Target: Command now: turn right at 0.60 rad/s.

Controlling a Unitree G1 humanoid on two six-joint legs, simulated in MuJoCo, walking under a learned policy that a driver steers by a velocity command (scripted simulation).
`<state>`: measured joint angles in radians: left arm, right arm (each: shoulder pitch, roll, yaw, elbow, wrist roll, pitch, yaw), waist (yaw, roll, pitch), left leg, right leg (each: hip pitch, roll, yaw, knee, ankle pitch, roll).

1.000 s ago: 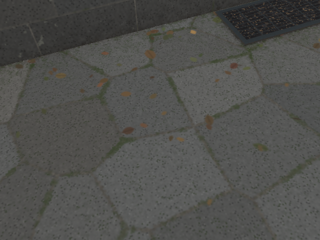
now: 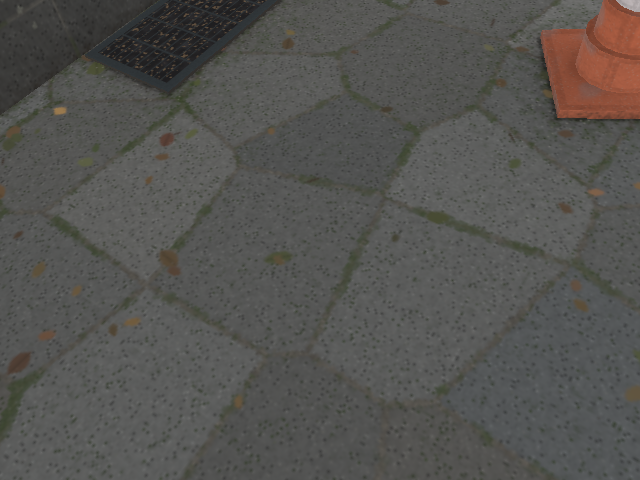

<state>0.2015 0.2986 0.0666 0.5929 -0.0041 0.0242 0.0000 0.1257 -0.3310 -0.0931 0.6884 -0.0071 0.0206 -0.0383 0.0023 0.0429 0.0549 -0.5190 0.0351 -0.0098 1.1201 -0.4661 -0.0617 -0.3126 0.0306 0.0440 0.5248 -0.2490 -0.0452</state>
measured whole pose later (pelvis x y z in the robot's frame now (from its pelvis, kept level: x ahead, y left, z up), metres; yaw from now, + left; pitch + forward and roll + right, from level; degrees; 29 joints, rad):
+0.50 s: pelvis +0.01 +0.02 +0.00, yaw -9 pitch +0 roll +0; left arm 0.18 0.27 0.04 0.66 0.02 0.04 0.01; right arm 0.18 -0.24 -0.03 0.70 -0.02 -0.02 0.00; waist 0.01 -0.04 0.03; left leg -0.23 -0.01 -0.02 0.51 -0.28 0.00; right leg -0.27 0.06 0.13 0.52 -0.23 0.00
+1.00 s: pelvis +0.11 -0.01 +0.01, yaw -10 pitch +2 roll +0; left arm 0.47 0.23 0.04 0.77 0.00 -0.06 -0.01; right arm 0.18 -0.30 -0.05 0.66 0.02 -0.07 0.03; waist 0.07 0.03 0.00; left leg -0.58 0.05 0.01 1.01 -0.26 0.02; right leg -0.06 0.04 0.04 0.32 -0.29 -0.05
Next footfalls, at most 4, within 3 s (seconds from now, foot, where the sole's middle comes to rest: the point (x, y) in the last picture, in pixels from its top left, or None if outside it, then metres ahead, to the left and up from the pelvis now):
0.36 left None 0.07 0.13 -0.77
1.22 left None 0.44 0.09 -0.77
1.78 right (440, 351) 0.71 -0.18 -0.77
2.26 left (343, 281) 0.90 0.03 -0.77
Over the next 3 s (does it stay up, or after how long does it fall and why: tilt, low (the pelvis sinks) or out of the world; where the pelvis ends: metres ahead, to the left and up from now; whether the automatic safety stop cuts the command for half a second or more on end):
stays up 0.81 -0.10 0.01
